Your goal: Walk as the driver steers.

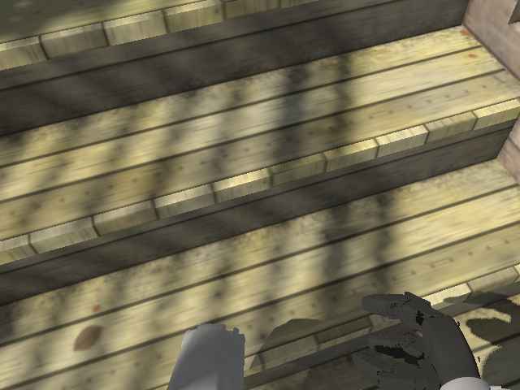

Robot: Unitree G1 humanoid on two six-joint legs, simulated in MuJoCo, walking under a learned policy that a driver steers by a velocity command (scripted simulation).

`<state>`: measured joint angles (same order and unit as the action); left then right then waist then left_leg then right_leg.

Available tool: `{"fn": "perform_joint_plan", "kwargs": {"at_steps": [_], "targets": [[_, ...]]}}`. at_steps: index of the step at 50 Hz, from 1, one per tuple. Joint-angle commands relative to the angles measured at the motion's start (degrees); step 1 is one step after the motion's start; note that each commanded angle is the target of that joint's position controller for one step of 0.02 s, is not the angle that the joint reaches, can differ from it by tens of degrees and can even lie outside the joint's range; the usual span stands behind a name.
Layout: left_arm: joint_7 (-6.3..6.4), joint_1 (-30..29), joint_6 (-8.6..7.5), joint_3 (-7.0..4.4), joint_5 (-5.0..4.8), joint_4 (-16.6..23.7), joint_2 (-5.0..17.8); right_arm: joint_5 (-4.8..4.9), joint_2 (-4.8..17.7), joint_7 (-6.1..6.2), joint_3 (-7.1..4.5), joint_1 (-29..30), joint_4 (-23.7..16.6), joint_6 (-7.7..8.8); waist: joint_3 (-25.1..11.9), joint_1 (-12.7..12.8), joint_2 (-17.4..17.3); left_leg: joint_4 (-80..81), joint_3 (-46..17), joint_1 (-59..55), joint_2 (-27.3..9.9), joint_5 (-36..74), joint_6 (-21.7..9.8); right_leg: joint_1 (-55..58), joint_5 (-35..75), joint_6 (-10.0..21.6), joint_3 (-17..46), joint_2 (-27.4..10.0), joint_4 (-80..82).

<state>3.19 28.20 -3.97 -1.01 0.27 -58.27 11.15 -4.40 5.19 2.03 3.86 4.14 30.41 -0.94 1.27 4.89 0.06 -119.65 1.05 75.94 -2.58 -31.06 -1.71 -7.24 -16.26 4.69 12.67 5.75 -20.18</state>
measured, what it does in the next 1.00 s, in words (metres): climbs: left foot 0.19 m higher, then right foot 0.18 m higher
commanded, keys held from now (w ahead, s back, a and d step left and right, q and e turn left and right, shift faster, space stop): w+e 0.42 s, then q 0.58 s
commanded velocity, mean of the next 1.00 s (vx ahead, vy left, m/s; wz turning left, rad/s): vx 0.29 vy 0.00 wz -0.16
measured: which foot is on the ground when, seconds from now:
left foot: up 0.00-0.08, down 0.10-0.74, up 0.76-1.00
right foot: down 0.00-0.12, up 0.14-0.56, down 0.58-0.66, up 0.68-0.74, down 0.76-1.00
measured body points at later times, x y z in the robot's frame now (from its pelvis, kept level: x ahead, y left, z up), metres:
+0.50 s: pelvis +0.23 +0.02 +0.18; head +0.28 +0.03 +0.63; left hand +0.52 +0.13 +0.11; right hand +0.15 -0.22 +0.06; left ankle +0.17 +0.15 -0.56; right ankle +0.31 -0.13 -0.38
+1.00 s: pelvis +0.47 -0.14 +0.22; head +0.52 -0.17 +0.66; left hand +0.62 +0.12 +0.11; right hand +0.65 -0.44 +0.13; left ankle +0.45 -0.03 -0.20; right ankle +0.37 -0.25 -0.53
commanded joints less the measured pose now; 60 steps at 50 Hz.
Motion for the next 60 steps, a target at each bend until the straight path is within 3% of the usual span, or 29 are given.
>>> {"fn": "perform_joint_plan", "kwargs": {"at_steps": [1,4,5,6,7,9,11,16,19,25,33,34,35,36,37,38,39,40,42,45,46,48,50,53,54,55,56,57,60], "targets": [[2.56,-0.2,0.7,-2.49,-0.78,3.6,10.7,0.8,1.2,0.22,1.05,11.7,-11.3,0.47,-1.3,-1.2,2.8,26.7,4.4,-17.7,-0.6,-2.3,0.3,-5.5,26.1,11.3,11.5,-13.9,19.3],[-0.05,-8.6,-0.5,-5.04,-1.91,8.8,16.8,3.32,9.4,1.24,-4.1,-18.7,-0.7,0.49,-21.9,-15.5,10.3,45.2,3.7,-60.0,6.1,-0.3,-3.0,-2.5,101.5,7.1,1.7,-14.5,-7.3],[-1.43,-12.2,-2.12,-6.39,-2.62,9.6,17.9,2.31,13.4,1.2,-6.38,-26.0,1.5,1.83,-25.6,-20.5,7.8,58.8,-3.6,-68.2,4.8,-2.3,-4.8,-3.2,97.3,5.5,0.6,-12.6,-24.9],[-3.76,-17.2,-3.21,-5.54,-2.2,15.0,9.9,0.47,21.0,2.32,-8.22,-31.1,4.4,2.16,-25.5,-19.4,-19.4,84.4,-39.9,-75.7,-13.9,6.8,-11.1,-22.7,34.2,1.2,-0.8,1.3,-50.1],[-4.91,-10.9,-2.74,-4.99,2.19,16.4,5.8,2.29,20.5,3.14,-8.88,-22.0,3.6,0.64,-28.6,-11.3,-21.5,99.6,-66.5,-69.8,-21.4,3.6,-13.5,-28.8,5.9,-0.4,3.6,4.0,-72.2],[-4.38,-18.8,0.14,-3.75,4.61,21.1,0.1,4.49,10.5,2.27,-7.12,-9.6,6.0,0.86,-4.0,-5.3,-8.3,92.3,-49.7,-50.3,-18.5,-16.9,-14.8,-43.2,6.6,0.5,-4.3,-0.4,-88.4],[-3.13,-18.3,3.34,-1.5,4.46,24.0,-3.9,2.43,1.3,2.49,-5.3,-11.1,12.2,2.34,3.3,0.7,3.2,89.5,-30.9,-40.4,-14.7,-17.4,-6.9,-47.0,9.6,1.5,-3.6,-1.7,-88.9],[-2.29,-22.3,4.23,-0.78,2.18,29.4,-0.9,3.11,7.4,-1.67,-7.12,-13.8,17.5,6.52,4.8,3.2,-2.0,98.6,-7.9,-45.7,-10.9,0.9,-1.9,-54.9,9.7,0.7,-3.6,-2.9,-80.2],[-2.89,-28.4,3.97,-1.38,1.42,31.3,1.5,2.64,10.4,-0.16,-8.01,-18.5,17.9,6.92,1.9,-0.7,-3.7,104.4,1.7,-53.3,-11.7,19.3,-4.7,-50.6,13.6,-1.3,-8.3,-4.0,-67.2],[-4.84,-34.6,3.39,-1.39,4.44,30.0,-2.2,1.03,11.2,2.61,-8.86,-35.0,20.0,7.73,-1.7,-9.8,-4.3,105.3,2.2,-94.3,-15.4,44.5,-6.7,-68.3,-3.3,-0.1,-9.3,-5.5,-66.3],[-5.58,-60.4,-1.99,2.62,1.06,42.5,-6.4,-2.33,11.1,2.49,-9.82,-55.9,30.1,4.74,-1.4,-22.4,-9.7,98.0,-3.1,-125.8,-14.9,88.4,-6.7,-94.0,-26.2,-1.0,-16.2,-10.1,-58.9],[-6.18,-59.5,-4.23,2.87,0.26,43.4,-6.6,-2.64,9.9,3.26,-9.61,-55.2,30.4,4.25,-6.1,-21.1,-10.7,91.8,-3.0,-121.7,-12.4,98.1,-4.4,-81.4,-22.8,-1.0,-15.2,-8.4,-46.1],[-6.77,-42.3,-5.35,1.98,-0.84,39.0,-6.0,-1.75,10.9,3.18,-10.04,-38.7,23.2,3.49,-16.3,-10.2,-8.2,81.8,-0.2,-102.6,-8.1,101.2,-0.4,-46.0,-7.3,-0.1,-12.3,-6.8,-21.0],[-6.78,-27.5,-5.03,0.09,-1.79,34.1,-2.5,1.98,15.4,2.21,-11.32,-31.7,17.2,4.0,-28.6,-2.9,-4.6,74.8,-2.3,-86.6,-7.3,84.0,2.0,-7.2,31.0,-1.0,-7.5,-10.4,-0.7],[-5.04,-16.4,-1.48,-3.27,-2.77,27.3,1.9,7.15,19.9,0.55,-14.06,-27.1,14.8,5.29,-27.2,2.7,-3.1,71.4,-3.3,-71.0,-3.9,67.6,2.1,15.6,47.0,-3.9,-13.1,-8.2,11.6],[-4.38,-14.5,0.45,-4.52,0.96,23.2,6.6,7.7,17.3,-1.24,-14.35,-27.7,14.5,6.41,-19.3,0.5,11.4,56.2,-1.0,-39.6,3.0,5.0,3.7,37.4,62.6,-3.1,-10.2,-15.5,7.0],[-5.32,-9.7,0.14,-5.09,2.26,26.9,13.0,7.85,7.5,-1.08,-11.78,-34.7,11.5,6.85,-27.8,-1.6,23.9,22.8,-6.2,-22.4,6.4,-15.5,3.8,53.2,133.8,2.7,-4.6,-37.7,-23.7],[-2.93,-2.0,1.52,-7.95,-0.56,24.8,18.1,10.18,11.5,-1.89,-12.43,-30.6,13.2,7.97,-39.0,8.5,17.0,1.4,-9.1,-21.1,8.9,-7.5,4.3,48.5,133.2,14.3,-1.0,-45.2,-19.1],[-2.62,-12.8,1.81,-6.25,0.17,22.8,13.1,6.02,9.6,0.57,-11.63,-20.4,9.5,5.16,-26.0,1.2,13.4,-13.4,-1.7,-10.2,5.0,2.3,4.7,33.9,89.4,9.9,-5.7,-35.9,-10.2],[-2.93,-18.7,0.82,-3.46,-0.87,18.7,7.4,3.93,5.6,2.08,-9.07,-19.6,5.7,1.55,-11.7,-9.9,16.5,-21.1,-7.3,-6.4,6.3,-1.0,3.3,16.9,76.3,5.9,-15.4,-32.4,-3.1],[-2.21,-11.2,0.65,-2.0,0.94,16.0,2.1,2.17,7.0,1.3,-8.34,-9.7,3.8,1.3,-9.8,-3.8,8.6,-18.4,-3.6,-0.1,6.0,-3.3,2.4,26.2,80.3,4.8,-12.6,-27.0,-4.0],[-0.7,-12.4,-0.94,-2.44,2.21,13.5,5.5,2.79,5.2,0.31,-6.99,-10.4,0.9,-0.39,-7.8,-9.3,8.5,-7.7,-5.5,-3.9,4.7,-12.4,-0.1,19.5,75.5,3.8,-15.9,-28.7,0.1],[-0.98,-26.1,-2.14,-2.59,-0.63,16.7,8.1,2.19,4.7,-0.08,-5.41,-13.4,0.3,-0.88,-5.0,-16.0,3.4,32.6,0.9,-26.0,5.0,-9.8,0.1,0.6,73.6,2.4,-27.3,-18.9,5.9],[-1.83,-30.4,-6.36,-5.39,-1.73,19.4,17.3,2.23,8.9,2.53,-5.6,-31.8,4.6,-3.9,-20.3,-21.1,14.2,45.3,5.0,-60.9,11.9,-2.3,-1.4,-4.8,117.2,4.4,-25.3,-23.9,-9.8],[-3.71,-30.9,-6.64,-5.07,-3.78,21.2,14.3,2.44,12.4,2.63,-6.55,-33.2,5.7,-3.82,-22.1,-22.1,7.4,60.8,-2.1,-70.1,12.1,6.3,-5.9,-11.3,98.6,1.9,-22.6,-19.0,-31.3],[-4.36,-26.5,-4.79,-4.47,-1.6,22.9,10.9,2.52,19.0,2.57,-9.73,-23.8,3.3,-4.94,-23.2,-18.5,-12.4,83.0,-23.9,-77.9,3.0,27.5,-19.5,-31.7,7.0,-3.4,-18.5,-4.2,-72.9],[-3.28,-20.4,-2.98,-2.27,2.52,24.1,6.7,1.77,23.6,1.63,-12.18,-17.1,-0.1,-3.91,-30.5,-12.9,-12.6,83.2,-33.5,-84.8,-7.2,58.1,-26.1,-48.0,-5.3,-6.1,-8.5,2.2,-107.9],[-1.74,-22.3,-1.15,-0.94,2.87,27.1,4.9,2.16,21.5,0.78,-11.29,-17.7,1.6,-3.38,-30.4,-11.4,-5.8,82.5,-33.2,-79.2,-7.5,54.8,-22.5,-49.4,-3.0,-6.4,-6.4,1.0,-112.4],[0.23,-18.4,1.99,0.24,2.0,29.2,3.2,2.24,13.8,0.82,-8.67,-10.7,6.1,-1.62,2.8,-2.9,-1.2,88.7,-20.2,-49.3,-0.9,34.0,-11.1,-53.4,-7.1,-7.3,-6.6,-3.9,-98.2]]}}
Next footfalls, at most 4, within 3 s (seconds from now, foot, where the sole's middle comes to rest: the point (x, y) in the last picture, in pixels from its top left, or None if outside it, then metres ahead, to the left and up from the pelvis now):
0.10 left None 0.21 0.15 -0.59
0.58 right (401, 369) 0.39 -0.17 -0.41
0.76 right None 0.40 -0.26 -0.59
1.10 left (346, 264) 0.58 -0.08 -0.40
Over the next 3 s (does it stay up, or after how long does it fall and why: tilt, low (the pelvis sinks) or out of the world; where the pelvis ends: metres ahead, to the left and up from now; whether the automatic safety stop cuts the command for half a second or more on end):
stays up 0.47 -0.20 0.29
